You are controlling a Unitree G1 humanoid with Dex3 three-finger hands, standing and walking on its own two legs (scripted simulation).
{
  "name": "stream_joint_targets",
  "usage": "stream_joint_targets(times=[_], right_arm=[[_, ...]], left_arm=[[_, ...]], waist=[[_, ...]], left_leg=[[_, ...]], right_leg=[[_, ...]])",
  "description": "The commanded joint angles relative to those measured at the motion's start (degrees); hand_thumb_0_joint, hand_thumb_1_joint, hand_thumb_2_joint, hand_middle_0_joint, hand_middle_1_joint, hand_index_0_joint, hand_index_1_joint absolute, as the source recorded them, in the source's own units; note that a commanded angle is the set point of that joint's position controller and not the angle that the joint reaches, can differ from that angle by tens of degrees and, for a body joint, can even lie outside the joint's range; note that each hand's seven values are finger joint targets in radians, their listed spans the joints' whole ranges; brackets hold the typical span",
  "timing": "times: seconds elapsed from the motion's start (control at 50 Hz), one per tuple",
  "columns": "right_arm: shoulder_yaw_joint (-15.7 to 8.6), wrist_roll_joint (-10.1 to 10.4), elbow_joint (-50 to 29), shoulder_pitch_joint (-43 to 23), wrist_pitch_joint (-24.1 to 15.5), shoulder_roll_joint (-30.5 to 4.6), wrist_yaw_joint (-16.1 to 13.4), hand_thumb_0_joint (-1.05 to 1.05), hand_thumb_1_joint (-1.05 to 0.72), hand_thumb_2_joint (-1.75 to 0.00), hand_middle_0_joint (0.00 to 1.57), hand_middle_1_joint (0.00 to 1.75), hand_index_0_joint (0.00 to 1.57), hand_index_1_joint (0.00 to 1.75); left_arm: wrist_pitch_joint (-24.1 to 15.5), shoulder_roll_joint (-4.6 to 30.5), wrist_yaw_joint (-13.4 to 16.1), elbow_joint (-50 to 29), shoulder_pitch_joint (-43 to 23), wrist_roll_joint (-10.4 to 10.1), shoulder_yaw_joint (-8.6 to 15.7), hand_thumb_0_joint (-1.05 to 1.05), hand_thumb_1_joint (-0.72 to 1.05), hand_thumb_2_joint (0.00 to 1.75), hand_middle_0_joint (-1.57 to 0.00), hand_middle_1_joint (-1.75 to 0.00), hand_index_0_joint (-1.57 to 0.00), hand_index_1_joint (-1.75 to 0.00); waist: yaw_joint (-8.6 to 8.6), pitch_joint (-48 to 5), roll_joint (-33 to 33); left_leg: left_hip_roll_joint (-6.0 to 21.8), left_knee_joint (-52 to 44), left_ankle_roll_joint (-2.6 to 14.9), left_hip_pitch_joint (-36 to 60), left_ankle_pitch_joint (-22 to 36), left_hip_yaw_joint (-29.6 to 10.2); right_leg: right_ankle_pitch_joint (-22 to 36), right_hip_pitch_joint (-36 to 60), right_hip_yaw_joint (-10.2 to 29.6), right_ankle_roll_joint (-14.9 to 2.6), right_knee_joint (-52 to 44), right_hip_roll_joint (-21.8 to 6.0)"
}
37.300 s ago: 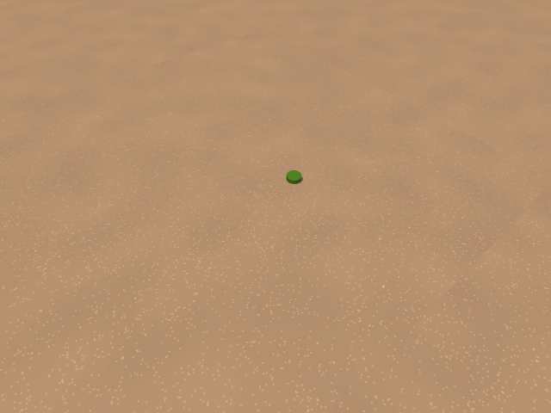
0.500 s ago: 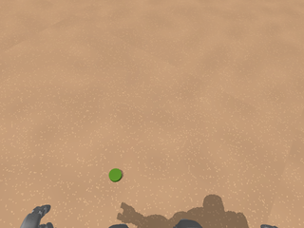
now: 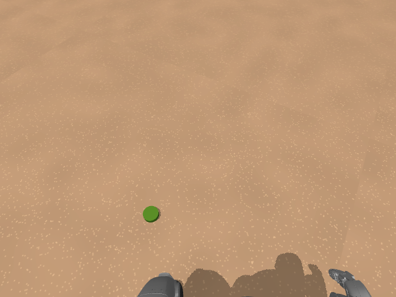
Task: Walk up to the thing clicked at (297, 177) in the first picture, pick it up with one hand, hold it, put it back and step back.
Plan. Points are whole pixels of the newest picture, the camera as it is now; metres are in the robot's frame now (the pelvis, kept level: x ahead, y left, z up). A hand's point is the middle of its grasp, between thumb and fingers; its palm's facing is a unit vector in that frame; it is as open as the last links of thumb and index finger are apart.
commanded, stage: step back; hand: left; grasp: from above
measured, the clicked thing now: (151, 214) +0.55 +0.24 -0.74
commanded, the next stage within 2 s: none
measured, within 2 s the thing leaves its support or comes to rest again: neither
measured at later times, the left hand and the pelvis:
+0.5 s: hand out of the picture -0.03 +0.27 -0.13, palm faces +0.04 -0.93 -0.37, open 7.4 cm; pelvis -0.14 +0.00 +0.01, yaw +3 degrees
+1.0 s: hand out of the picture -0.21 +0.26 -0.14, palm faces +0.06 -0.91 -0.42, open 7.4 cm; pelvis -0.32 -0.03 +0.00, yaw +5 degrees
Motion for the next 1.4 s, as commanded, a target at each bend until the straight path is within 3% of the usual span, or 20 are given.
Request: stream_joint_targets(times=[0.0, 0.06, 0.22, 0.26, 0.3, 0.38, 0.5, 0.6, 0.64, 0.66, 0.72, 0.84, 0.94, 0.98, 1.06, 1.18, 1.26, 1.3, 1.32, 1.38], right_arm=[[-3.7, 0.4, -3.8, 0.6, -0.8, -12.1, -0.9, 0.0, -0.9, -0.9, 0.2, 0.3, 0.2, 0.3], [-3.1, 1.3, -1.9, 7.3, -1.5, -11.1, -1.1, 0.0, -0.9, -0.9, 0.2, 0.3, 0.2, 0.3], [-2.7, 0.1, -2.1, 9.1, -2.7, -9.5, -0.9, 0.0, -0.9, -0.9, 0.2, 0.3, 0.2, 0.3], [-4.1, -1.2, -2.1, 10.2, -3.3, -13.4, -1.0, 0.0, -0.9, -0.9, 0.2, 0.3, 0.2, 0.3], [-5.7, -1.0, -3.9, 7.2, -3.4, -21.9, -0.5, 0.0, -0.9, -0.9, 0.2, 0.3, 0.2, 0.3], [-3.7, -0.7, -4.8, 1.0, -3.5, -14.4, -1.6, 0.0, -0.9, -0.9, 0.2, 0.3, 0.2, 0.3], [-4.2, -1.0, -5.6, 5.3, -2.9, -14.6, -1.8, 0.0, -0.9, -0.9, 0.2, 0.3, 0.2, 0.3], [-4.2, -0.2, -6.8, 1.4, -1.2, -15.6, -1.2, 0.0, -0.9, -0.9, 0.2, 0.3, 0.2, 0.3], [-2.7, 0.7, -8.2, 1.8, -1.1, -10.1, -1.0, 0.0, -0.9, -0.9, 0.2, 0.3, 0.2, 0.3], [-3.4, 0.3, -8.4, -1.2, -0.9, -11.3, -2.0, 0.0, -0.9, -0.9, 0.2, 0.3, 0.2, 0.3], [-3.4, 1.2, -4.7, 5.4, -1.0, -11.9, -1.8, 0.0, -0.9, -0.9, 0.2, 0.3, 0.2, 0.3], [-2.7, 0.0, -5.3, 4.1, -1.6, -10.3, -1.3, 0.0, -0.9, -0.9, 0.2, 0.3, 0.2, 0.3], [-4.3, -1.4, -2.5, 10.1, -2.6, -12.8, -1.2, 0.0, -0.9, -0.9, 0.2, 0.3, 0.2, 0.3], [-6.1, -1.3, -4.4, 6.1, -2.4, -23.1, -0.5, 0.0, -0.9, -0.9, 0.2, 0.3, 0.2, 0.3], [-3.3, -1.2, -4.9, -1.0, -2.9, -14.8, -1.7, 0.0, -0.9, -0.9, 0.2, 0.3, 0.2, 0.3], [-3.8, -1.4, -4.4, 4.7, -1.9, -14.8, -1.3, 0.0, -0.9, -0.9, 0.2, 0.3, 0.2, 0.3], [-3.5, -0.5, -4.4, 1.7, -0.5, -14.7, -0.7, 0.0, -0.9, -0.9, 0.2, 0.3, 0.2, 0.3], [-2.2, -0.2, -6.8, 0.1, -1.0, -9.3, -1.0, 0.0, -0.9, -0.9, 0.2, 0.3, 0.2, 0.3], [-3.4, -0.3, -6.2, -1.9, -0.8, -11.8, -1.6, 0.0, -0.9, -0.9, 0.2, 0.3, 0.2, 0.3], [-3.2, 0.2, -2.3, 3.5, -1.4, -11.8, -1.2, 0.0, -0.9, -0.9, 0.2, 0.3, 0.2, 0.3]], left_arm=[[-1.9, 18.0, 1.3, -8.4, -4.0, 0.3, 4.7, 0.0, 0.9, 0.9, -0.2, -0.3, -0.2, -0.3], [-2.1, 14.5, 1.9, -9.9, -9.7, 0.7, 3.8, 0.0, 0.9, 0.9, -0.2, -0.3, -0.2, -0.3], [-0.6, 14.5, 2.0, -10.2, -2.1, -0.4, 2.7, 0.0, 0.9, 0.9, -0.2, -0.3, -0.2, -0.3], [0.1, 11.8, 1.6, -11.3, -1.0, -1.0, 1.7, 0.0, 0.9, 0.9, -0.2, -0.3, -0.2, -0.3], [-0.1, 12.4, 2.6, -11.8, -6.7, -0.7, 2.8, 0.0, 0.9, 0.9, -0.2, -0.3, -0.2, -0.3], [0.1, 12.0, 2.5, -8.6, -0.7, -1.6, 2.9, 0.0, 0.9, 0.9, -0.2, -0.3, -0.2, -0.3], [-0.6, 11.0, 1.7, -9.4, -1.5, -0.7, 2.9, 0.0, 0.9, 0.9, -0.2, -0.3, -0.2, -0.3], [-1.5, 10.5, 1.1, -4.3, 6.7, -0.2, 3.0, 0.0, 0.9, 0.9, -0.2, -0.3, -0.2, -0.3], [-2.1, 18.0, 1.0, -5.5, 6.4, 0.9, 5.0, 0.0, 0.9, 0.9, -0.2, -0.3, -0.2, -0.3], [-1.8, 23.5, 1.2, -7.8, 1.9, 0.9, 5.7, 0.0, 0.9, 0.9, -0.2, -0.3, -0.2, -0.3], [-2.1, 16.4, 1.9, -9.8, -8.5, 0.5, 3.8, 0.0, 0.9, 0.9, -0.2, -0.3, -0.2, -0.3], [-1.3, 15.0, 2.7, -9.5, -1.6, 1.2, 3.3, 0.0, 0.9, 0.9, -0.2, -0.3, -0.2, -0.3], [0.3, 12.1, 2.1, -10.5, -1.1, -0.6, 1.5, 0.0, 0.9, 0.9, -0.2, -0.3, -0.2, -0.3], [0.1, 13.3, 3.0, -11.3, -7.0, -0.4, 2.5, 0.0, 0.9, 0.9, -0.2, -0.3, -0.2, -0.3], [0.5, 13.0, 2.4, -6.7, 0.8, -1.4, 2.6, 0.0, 0.9, 0.9, -0.2, -0.3, -0.2, -0.3], [-0.5, 11.5, 1.4, -7.0, -0.9, -0.5, 2.0, 0.0, 0.9, 0.9, -0.2, -0.3, -0.2, -0.3], [-2.0, 11.7, 1.3, -1.2, 7.3, 0.2, 2.4, 0.0, 0.9, 0.9, -0.2, -0.3, -0.2, -0.3], [-2.4, 21.1, 1.2, -3.4, 4.6, 1.1, 4.9, 0.0, 0.9, 0.9, -0.2, -0.3, -0.2, -0.3], [-2.5, 23.5, 1.6, -4.7, -0.2, 1.3, 5.1, 0.0, 0.9, 0.9, -0.2, -0.3, -0.2, -0.3], [-3.4, 16.5, 1.9, -5.4, -7.2, 1.0, 3.1, 0.0, 0.9, 0.9, -0.2, -0.3, -0.2, -0.3]], waist=[[0.92, -2.9, -11.8], [-2.27, -6.5, -11.8], [1.26, -13.0, -12.9], [1.05, -13.7, -3.5], [-3.04, -11.3, 10.5], [2.18, -10.2, 4.3], [-1.61, -11.7, 5.8], [1.85, -15.4, 8.4], [1.79, -12.3, -11.7], [5.02, -9.8, -19.7], [-1.37, -6.4, -9.3], [3.46, -9.5, -13.5], [1.34, -14.2, -5.5], [-2.61, -11.3, 11.0], [3.7, -10.2, 2.6], [-0.77, -13.0, 7.8], [2.49, -15.9, 6.0], [3.98, -10.5, -14.7], [4.9, -7.2, -14.8], [-0.33, -4.8, -8.2]], left_leg=[[-7.3, 28.1, -1.63, 1.1, -15.1, -11.8], [-9.4, 29.9, -1.57, 0.9, -10.5, -9.9], [-4.0, -11.8, -0.53, 8.1, -5.0, -0.9], [4.9, -18.5, 2.36, 17.5, 13.2, -13.5], [21.4, -20.6, 16.52, 10.7, 27.6, -33.8], [13.0, -14.7, 12.08, 14.0, 32.0, -16.0], [13.7, -12.0, 14.55, 20.3, 28.9, -15.6], [8.8, -7.4, 7.62, 10.1, 14.8, -11.4], [-4.2, 7.7, 0.33, -8.7, -10.4, -6.1], [-7.2, 22.3, -1.15, -4.4, -20.7, -8.3], [-8.5, 31.9, -0.94, -0.9, -12.7, -11.4], [-5.4, 10.5, -1.9, -0.1, -16.0, -4.8], [3.6, -19.3, 2.62, 18.8, 5.3, -11.7], [23.2, -22.9, 17.97, 7.3, 15.1, -35.5], [13.2, -15.5, 12.39, 8.5, 24.3, -14.8], [12.9, -13.3, 13.19, 20.1, 22.0, -15.1], [8.2, -7.5, 6.7, 9.9, 8.6, -9.8], [-6.2, 9.0, -0.45, -7.9, -17.0, -5.7], [-3.2, 19.1, -1.7, -3.2, -18.8, -12.1], [-6.2, 24.9, -1.38, -2.3, -10.0, -10.3]], right_leg=[[6.2, -15.7, 26.0, -16.39, -22.7, -23.1], [22.7, -7.5, 10.2, -10.74, -16.0, -15.0], [34.3, 9.5, 8.9, -9.18, -3.1, -14.7], [19.6, -3.5, 5.9, -3.37, 3.9, -8.9], [-16.6, -11.3, 6.2, -0.01, 23.2, 2.3], [-7.9, -15.0, 9.7, -0.78, 35.8, 3.3], [-8.6, -13.0, 4.4, 2.35, 18.0, 0.5], [7.5, 4.7, -2.1, -0.93, -12.0, -0.5], [8.1, 8.0, 22.7, -7.29, -15.9, -16.2], [10.4, -7.7, 33.5, -17.56, -20.8, -27.5], [21.5, -10.9, 14.8, -12.4, -14.4, -17.5], [27.2, 3.8, 11.4, -11.0, -9.6, -16.1], [17.6, -6.8, 7.4, -3.91, 4.5, -10.1], [-16.3, -13.2, 5.5, 0.34, 25.9, 0.7], [-7.1, -12.8, 8.3, -0.19, 36.7, 2.5], [-8.8, -10.6, 1.8, 1.92, 11.9, -0.8], [4.7, 6.6, -1.7, -1.41, -15.6, -0.5], [-6.5, 1.2, 27.6, -10.98, -21.0, -21.3], [-6.6, -11.5, 33.8, -17.29, -23.4, -28.5], [6.5, -9.6, 13.9, -11.13, -16.1, -16.7]])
